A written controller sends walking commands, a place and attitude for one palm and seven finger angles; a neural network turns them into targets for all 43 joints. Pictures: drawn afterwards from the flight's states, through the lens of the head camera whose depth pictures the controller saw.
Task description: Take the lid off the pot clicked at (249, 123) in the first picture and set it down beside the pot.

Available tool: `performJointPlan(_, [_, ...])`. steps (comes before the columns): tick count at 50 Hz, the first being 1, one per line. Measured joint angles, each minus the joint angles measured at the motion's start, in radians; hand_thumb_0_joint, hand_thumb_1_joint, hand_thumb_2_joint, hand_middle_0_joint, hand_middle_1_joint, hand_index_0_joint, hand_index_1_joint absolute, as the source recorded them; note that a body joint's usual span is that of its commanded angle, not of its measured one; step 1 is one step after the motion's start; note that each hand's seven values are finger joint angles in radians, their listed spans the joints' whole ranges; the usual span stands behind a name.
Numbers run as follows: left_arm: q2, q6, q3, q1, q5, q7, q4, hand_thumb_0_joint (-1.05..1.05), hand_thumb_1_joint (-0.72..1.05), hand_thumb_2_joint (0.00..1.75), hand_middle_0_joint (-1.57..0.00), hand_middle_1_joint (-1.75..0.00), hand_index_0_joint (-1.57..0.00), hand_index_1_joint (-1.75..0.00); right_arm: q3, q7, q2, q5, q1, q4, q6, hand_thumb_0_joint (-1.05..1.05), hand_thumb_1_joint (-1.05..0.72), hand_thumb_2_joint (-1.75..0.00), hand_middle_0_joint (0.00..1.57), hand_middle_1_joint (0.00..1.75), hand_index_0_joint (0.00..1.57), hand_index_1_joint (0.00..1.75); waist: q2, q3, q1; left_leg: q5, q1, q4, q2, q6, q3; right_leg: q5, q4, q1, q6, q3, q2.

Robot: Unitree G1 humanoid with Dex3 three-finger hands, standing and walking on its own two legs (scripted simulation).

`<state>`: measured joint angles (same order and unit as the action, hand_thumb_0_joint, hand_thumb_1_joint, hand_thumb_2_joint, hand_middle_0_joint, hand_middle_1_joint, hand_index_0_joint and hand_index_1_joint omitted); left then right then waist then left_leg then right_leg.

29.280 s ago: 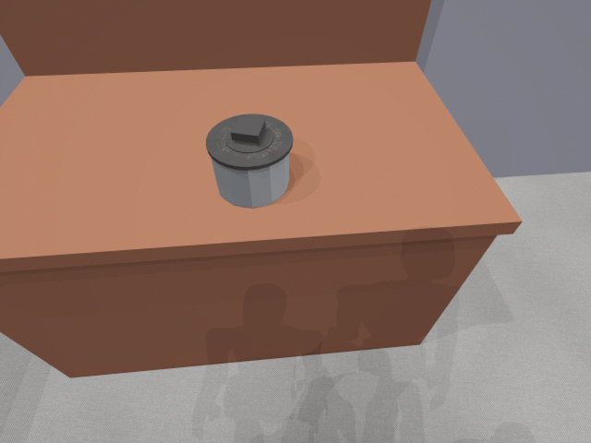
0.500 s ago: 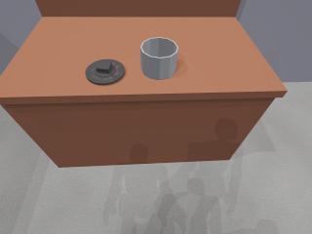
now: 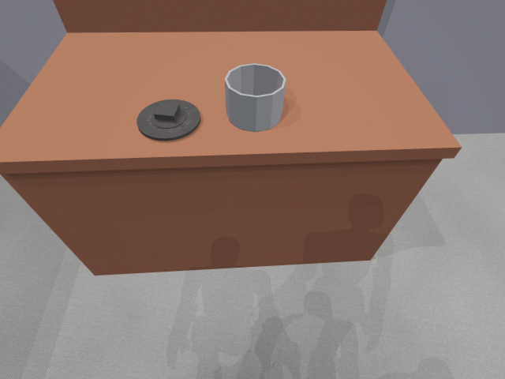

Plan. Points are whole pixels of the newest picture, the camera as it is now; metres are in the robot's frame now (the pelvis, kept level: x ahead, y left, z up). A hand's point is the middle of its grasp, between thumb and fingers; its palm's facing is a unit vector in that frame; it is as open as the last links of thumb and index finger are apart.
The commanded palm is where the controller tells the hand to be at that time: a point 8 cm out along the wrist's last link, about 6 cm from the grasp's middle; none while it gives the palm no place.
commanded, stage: let the arm hang, fingers relaxed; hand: left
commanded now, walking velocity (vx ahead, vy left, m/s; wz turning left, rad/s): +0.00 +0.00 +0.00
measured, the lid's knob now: (167, 111) +0.73 +0.26 -0.02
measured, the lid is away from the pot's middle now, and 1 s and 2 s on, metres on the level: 0.23 0.23 0.23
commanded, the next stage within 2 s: look to check the result in 0.34 s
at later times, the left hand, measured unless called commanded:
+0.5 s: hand out of the picture -0.01 +0.16 -0.18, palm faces +0.05 -0.98 -0.19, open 7.3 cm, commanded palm none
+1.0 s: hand out of the picture -0.02 +0.16 -0.18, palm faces +0.05 -0.98 -0.18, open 7.3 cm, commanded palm none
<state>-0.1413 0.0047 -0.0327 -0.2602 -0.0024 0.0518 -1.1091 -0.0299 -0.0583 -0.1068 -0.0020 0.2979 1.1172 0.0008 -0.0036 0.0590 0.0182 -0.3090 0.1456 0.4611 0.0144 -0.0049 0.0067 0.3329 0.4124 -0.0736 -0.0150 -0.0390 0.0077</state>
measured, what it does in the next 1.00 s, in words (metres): stands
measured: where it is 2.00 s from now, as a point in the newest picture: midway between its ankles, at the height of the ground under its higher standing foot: outside the picture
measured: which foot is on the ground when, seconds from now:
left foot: down 0.00-1.00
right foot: down 0.00-1.00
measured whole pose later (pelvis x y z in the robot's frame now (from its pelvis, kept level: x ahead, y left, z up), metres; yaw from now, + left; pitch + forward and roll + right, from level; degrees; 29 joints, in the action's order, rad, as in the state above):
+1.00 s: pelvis -0.01 +0.00 +0.00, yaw +0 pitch +0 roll +0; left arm -0.12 0.00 -0.03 -0.29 0.00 0.05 -1.12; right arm -0.03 -0.06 -0.09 0.00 0.31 1.12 0.00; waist 0.00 0.06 0.02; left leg -0.29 0.15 0.45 0.01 0.00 0.01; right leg 0.32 0.41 -0.09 -0.01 -0.03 0.00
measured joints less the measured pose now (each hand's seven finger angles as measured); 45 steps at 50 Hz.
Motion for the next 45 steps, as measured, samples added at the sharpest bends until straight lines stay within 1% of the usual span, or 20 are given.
performJointPlan(45, [0.024, -0.005, 0.002, -0.029, 0.002, 0.000, -0.013, 0.01, 0.92, 0.90, -0.20, -0.30, -0.20, -0.30, 0.002, 0.000, 0.016, 0.002, 0.014, 0.006, -0.003, 0.00, -0.91, -0.90, 0.20, 0.30, 0.20, 0.30, 0.001, 0.000, -0.002, 0.016, 0.009, -0.006, -0.003, 0.004, 0.005, -0.014, 0.000, -0.013, 0.004, 0.004, -0.003])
